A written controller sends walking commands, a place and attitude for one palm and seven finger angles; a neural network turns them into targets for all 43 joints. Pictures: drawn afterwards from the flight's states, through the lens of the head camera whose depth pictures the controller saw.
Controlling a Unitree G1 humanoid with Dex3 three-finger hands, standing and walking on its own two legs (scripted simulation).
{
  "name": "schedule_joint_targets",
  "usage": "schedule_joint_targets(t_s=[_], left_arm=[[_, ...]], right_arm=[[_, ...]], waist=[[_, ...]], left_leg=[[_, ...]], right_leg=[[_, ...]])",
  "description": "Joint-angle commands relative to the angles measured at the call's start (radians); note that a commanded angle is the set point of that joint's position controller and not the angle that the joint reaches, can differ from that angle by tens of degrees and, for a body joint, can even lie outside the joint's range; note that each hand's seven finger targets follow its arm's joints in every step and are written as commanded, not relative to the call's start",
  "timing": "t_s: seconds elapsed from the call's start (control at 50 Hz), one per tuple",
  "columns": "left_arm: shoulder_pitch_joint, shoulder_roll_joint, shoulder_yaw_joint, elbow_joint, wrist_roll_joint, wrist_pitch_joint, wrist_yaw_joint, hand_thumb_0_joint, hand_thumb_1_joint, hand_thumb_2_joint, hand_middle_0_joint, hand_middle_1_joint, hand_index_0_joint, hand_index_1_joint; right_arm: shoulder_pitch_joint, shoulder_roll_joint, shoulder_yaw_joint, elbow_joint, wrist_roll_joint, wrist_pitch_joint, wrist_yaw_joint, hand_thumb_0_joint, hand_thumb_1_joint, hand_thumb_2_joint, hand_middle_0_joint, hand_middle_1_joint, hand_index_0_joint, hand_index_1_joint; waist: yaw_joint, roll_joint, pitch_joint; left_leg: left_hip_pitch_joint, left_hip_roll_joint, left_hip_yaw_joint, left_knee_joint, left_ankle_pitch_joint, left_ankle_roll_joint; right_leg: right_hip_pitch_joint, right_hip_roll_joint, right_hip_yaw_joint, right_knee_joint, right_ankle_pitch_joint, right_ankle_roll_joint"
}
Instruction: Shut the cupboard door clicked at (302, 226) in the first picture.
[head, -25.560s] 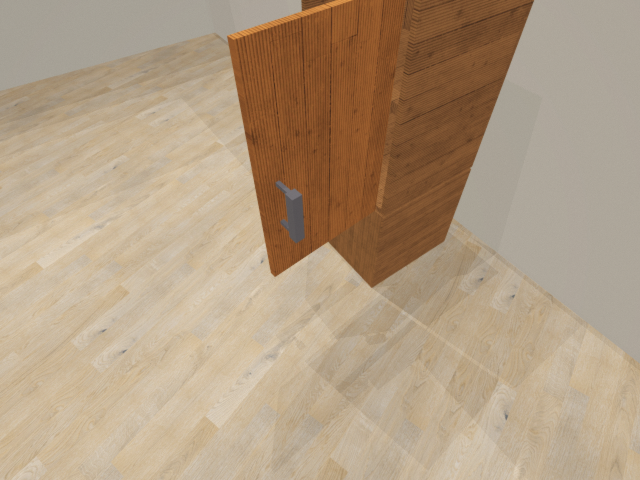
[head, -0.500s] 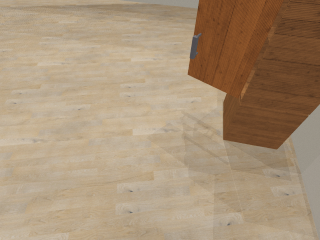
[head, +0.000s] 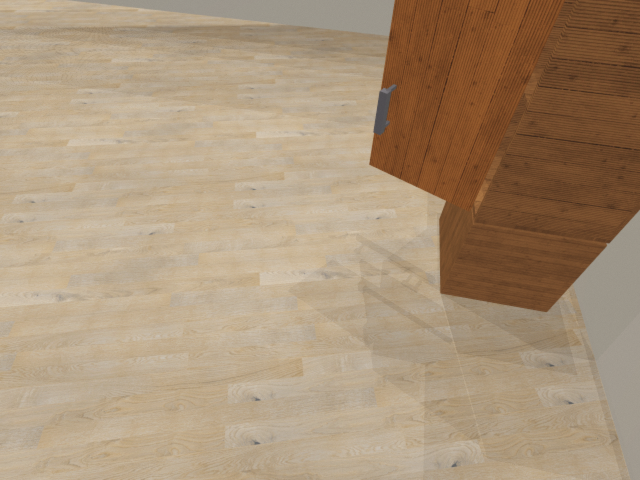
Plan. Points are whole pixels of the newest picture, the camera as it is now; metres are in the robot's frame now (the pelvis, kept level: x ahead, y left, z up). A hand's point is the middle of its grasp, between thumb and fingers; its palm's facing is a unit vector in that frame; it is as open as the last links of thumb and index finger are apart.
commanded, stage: look to check the result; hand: left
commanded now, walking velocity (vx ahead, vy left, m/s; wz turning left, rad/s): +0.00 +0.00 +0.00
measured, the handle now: (385, 109) +1.10 -0.16 -0.11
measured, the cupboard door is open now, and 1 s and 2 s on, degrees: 64 64 64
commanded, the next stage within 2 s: walk to a spot facing it in 0.56 s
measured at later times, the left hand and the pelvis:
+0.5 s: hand out of the picture +0.03 +0.19 -0.18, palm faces +0.00 -0.98 -0.22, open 7.4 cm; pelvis +0.02 +0.00 +0.00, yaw +0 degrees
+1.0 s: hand out of the picture +0.03 +0.21 -0.19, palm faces +0.18 -0.96 -0.21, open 7.4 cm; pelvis +0.07 +0.02 -0.01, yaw +9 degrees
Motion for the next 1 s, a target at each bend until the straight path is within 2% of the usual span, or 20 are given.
schedule_joint_targets(t_s=[0.0,0.04,0.26,0.48,0.52,0.66,0.7,0.72,0.74,0.78,0.8,0.82,0.84,0.86,0.88,0.9,0.92,0.94,0.96,0.98], left_arm=[[0.072,0.105,0.015,-0.014,0.001,-0.007,0.001,0.000,0.900,0.900,-0.200,-0.300,-0.200,-0.300],[0.066,0.114,0.015,-0.015,0.001,-0.009,0.001,0.000,0.900,0.900,-0.200,-0.300,-0.200,-0.300],[0.029,0.150,0.016,-0.012,0.001,-0.009,-0.002,0.000,0.900,0.900,-0.200,-0.300,-0.200,-0.300],[-0.016,0.190,0.019,-0.017,0.001,-0.012,-0.006,0.000,0.900,0.900,-0.200,-0.300,-0.200,-0.300],[-0.018,0.204,0.021,-0.019,0.002,-0.014,-0.006,0.000,0.900,0.900,-0.200,-0.300,-0.200,-0.300],[-0.048,0.220,0.021,-0.018,0.001,-0.013,-0.010,0.000,0.900,0.900,-0.200,-0.300,-0.200,-0.300],[-0.019,0.165,0.010,-0.006,-0.002,-0.003,-0.007,0.000,0.900,0.900,-0.200,-0.300,-0.200,-0.300],[-0.002,0.167,0.015,-0.011,0.002,0.002,-0.008,0.000,0.900,0.900,-0.200,-0.300,-0.200,-0.300],[0.000,0.182,0.023,-0.019,0.005,0.007,-0.013,0.000,0.900,0.900,-0.200,-0.300,-0.200,-0.300],[0.002,0.197,0.037,-0.043,0.011,0.010,-0.023,0.000,0.900,0.900,-0.200,-0.300,-0.200,-0.300],[0.011,0.200,0.045,-0.055,0.014,0.009,-0.026,0.000,0.900,0.900,-0.200,-0.300,-0.200,-0.300],[0.038,0.216,0.053,-0.062,0.016,0.005,-0.029,0.000,0.900,0.900,-0.200,-0.300,-0.200,-0.300],[0.060,0.225,0.063,-0.063,0.018,0.001,-0.028,0.000,0.900,0.900,-0.200,-0.300,-0.200,-0.300],[0.093,0.253,0.075,-0.066,0.019,-0.003,-0.024,0.000,0.900,0.900,-0.200,-0.300,-0.200,-0.300],[0.130,0.258,0.081,-0.067,0.017,-0.014,-0.020,0.000,0.900,0.900,-0.200,-0.300,-0.200,-0.300],[0.130,0.251,0.084,-0.072,0.021,-0.026,-0.015,0.000,0.900,0.900,-0.200,-0.300,-0.200,-0.300],[0.111,0.246,0.086,-0.081,0.024,-0.032,-0.011,0.000,0.900,0.900,-0.200,-0.300,-0.200,-0.300],[0.078,0.250,0.090,-0.094,0.030,-0.038,-0.011,0.000,0.900,0.900,-0.200,-0.300,-0.200,-0.300],[0.050,0.260,0.095,-0.104,0.031,-0.040,-0.014,0.000,0.900,0.900,-0.200,-0.300,-0.200,-0.300],[0.036,0.264,0.097,-0.113,0.027,-0.040,-0.018,0.000,0.900,0.900,-0.200,-0.300,-0.200,-0.300]], right_arm=[[0.053,-0.111,-0.020,-0.016,-0.002,-0.011,-0.009,0.000,-0.900,-0.900,0.200,0.300,0.200,0.300],[0.047,-0.120,-0.021,-0.018,-0.001,-0.011,-0.009,0.000,-0.900,-0.900,0.200,0.300,0.200,0.300],[0.010,-0.155,-0.024,-0.014,0.000,-0.013,-0.007,0.000,-0.900,-0.900,0.200,0.300,0.200,0.300],[-0.045,-0.200,-0.025,-0.017,0.000,-0.020,-0.007,0.000,-0.900,-0.900,0.200,0.300,0.200,0.300],[-0.053,-0.212,-0.027,-0.023,0.002,-0.021,-0.006,0.000,-0.900,-0.900,0.200,0.300,0.200,0.300],[-0.077,-0.231,-0.025,-0.022,0.000,-0.021,-0.005,0.000,-0.900,-0.900,0.200,0.300,0.200,0.300],[-0.049,-0.167,-0.010,-0.010,-0.005,-0.010,0.001,0.000,-0.900,-0.900,0.200,0.300,0.200,0.300],[-0.029,-0.166,-0.014,-0.015,-0.006,-0.001,0.003,0.000,-0.900,-0.900,0.200,0.300,0.200,0.300],[-0.033,-0.173,-0.020,-0.024,-0.009,0.004,0.006,0.000,-0.900,-0.900,0.200,0.300,0.200,0.300],[-0.039,-0.188,-0.031,-0.054,-0.013,0.009,0.009,0.000,-0.900,-0.900,0.200,0.300,0.200,0.300],[-0.039,-0.190,-0.036,-0.069,-0.015,0.008,0.010,0.000,-0.900,-0.900,0.200,0.300,0.200,0.300],[-0.040,-0.191,-0.038,-0.087,-0.013,0.007,0.012,0.000,-0.900,-0.900,0.200,0.300,0.200,0.300],[-0.051,-0.165,-0.036,-0.107,-0.012,0.002,0.015,0.000,-0.900,-0.900,0.200,0.300,0.200,0.300],[-0.071,-0.139,-0.033,-0.131,-0.011,-0.001,0.019,0.000,-0.900,-0.900,0.200,0.300,0.200,0.300],[-0.140,-0.142,-0.036,-0.168,-0.013,-0.005,0.025,0.000,-0.900,-0.900,0.200,0.300,0.200,0.300],[-0.186,-0.149,-0.043,-0.200,-0.011,-0.011,0.029,0.000,-0.900,-0.900,0.200,0.300,0.200,0.300],[-0.199,-0.150,-0.046,-0.218,-0.007,-0.015,0.035,0.000,-0.900,-0.900,0.200,0.300,0.200,0.300],[-0.200,-0.135,-0.047,-0.230,-0.004,-0.016,0.042,0.000,-0.900,-0.900,0.200,0.300,0.200,0.300],[-0.183,-0.129,-0.045,-0.237,-0.001,-0.016,0.049,0.000,-0.900,-0.900,0.200,0.300,0.200,0.300],[-0.156,-0.124,-0.043,-0.236,-0.002,-0.016,0.056,0.000,-0.900,-0.900,0.200,0.300,0.200,0.300]], waist=[[0.007,0.026,0.045],[0.006,0.008,0.047],[0.007,-0.006,0.038],[0.008,0.017,0.023],[0.011,0.016,0.003],[0.009,0.008,0.018],[0.005,0.020,0.003],[0.005,0.017,0.008],[0.007,0.019,0.043],[0.012,0.018,0.096],[0.017,0.019,0.109],[0.034,-0.024,0.101],[0.048,-0.100,0.106],[0.069,-0.218,0.112],[0.097,-0.241,0.137],[0.092,-0.188,0.163],[0.080,-0.127,0.168],[0.063,-0.100,0.174],[0.043,-0.121,0.161],[0.025,-0.121,0.148]], left_leg=[[0.061,0.117,-0.167,-0.125,-0.059,-0.010],[0.066,0.117,-0.166,-0.119,-0.035,-0.009],[0.099,0.121,-0.167,-0.124,0.002,-0.010],[0.127,0.125,-0.170,-0.124,0.088,-0.011],[0.140,0.126,-0.172,-0.118,0.107,-0.010],[0.138,0.127,-0.177,-0.133,0.105,-0.014],[0.122,0.109,-0.175,-0.118,0.009,-0.023],[0.101,0.100,-0.178,-0.106,-0.096,-0.019],[0.053,0.101,-0.197,-0.111,-0.217,-0.012],[-0.044,0.103,-0.248,-0.103,-0.360,0.006],[-0.092,0.101,-0.270,-0.081,-0.388,0.015],[-0.153,0.083,-0.256,-0.015,-0.392,0.017],[-0.268,0.036,-0.188,0.093,-0.355,0.000],[-0.373,-0.012,-0.075,0.274,-0.293,-0.023],[-0.470,0.017,-0.070,0.449,-0.344,-0.033],[-0.531,0.065,-0.109,0.553,-0.356,-0.033],[-0.557,0.100,-0.139,0.584,-0.371,-0.031],[-0.544,0.122,-0.152,0.541,-0.370,-0.032],[-0.492,0.122,-0.127,0.461,-0.353,-0.030],[-0.388,0.106,-0.078,0.371,-0.296,-0.028]], right_leg=[[-0.079,-0.054,0.062,-0.086,0.043,-0.045],[-0.074,-0.056,0.065,-0.093,0.049,-0.046],[-0.052,-0.063,0.062,-0.103,0.058,-0.043],[-0.019,-0.072,0.061,-0.115,0.101,-0.042],[-0.007,-0.074,0.062,-0.120,0.110,-0.043],[0.002,-0.079,0.060,-0.132,0.104,-0.041],[0.012,-0.081,0.032,-0.104,0.034,-0.030],[0.001,-0.077,0.015,-0.076,-0.054,-0.034],[-0.026,-0.079,0.009,-0.063,-0.147,-0.037],[-0.058,-0.085,0.009,-0.039,-0.257,-0.046],[-0.054,-0.095,0.018,-0.028,-0.285,-0.054],[-0.008,-0.121,0.042,-0.049,-0.317,-0.072],[0.078,-0.183,0.103,-0.099,-0.351,-0.105],[0.157,-0.296,0.210,-0.189,-0.396,-0.158],[0.196,-0.391,0.285,-0.244,-0.312,-0.217],[0.219,-0.437,0.287,-0.243,-0.185,-0.245],[0.236,-0.453,0.238,-0.217,-0.095,-0.245],[0.234,-0.432,0.147,-0.177,-0.026,-0.216],[0.209,-0.402,0.059,-0.144,0.005,-0.178],[0.145,-0.369,-0.010,-0.118,0.016,-0.146]])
